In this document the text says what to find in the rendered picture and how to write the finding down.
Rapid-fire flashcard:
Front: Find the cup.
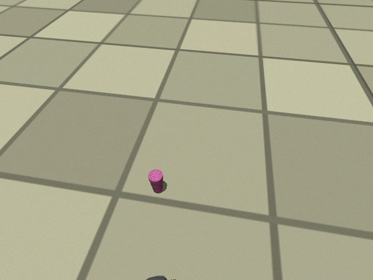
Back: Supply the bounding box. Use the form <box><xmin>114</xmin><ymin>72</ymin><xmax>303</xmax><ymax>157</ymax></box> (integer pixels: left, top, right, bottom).
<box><xmin>148</xmin><ymin>170</ymin><xmax>163</xmax><ymax>193</ymax></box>

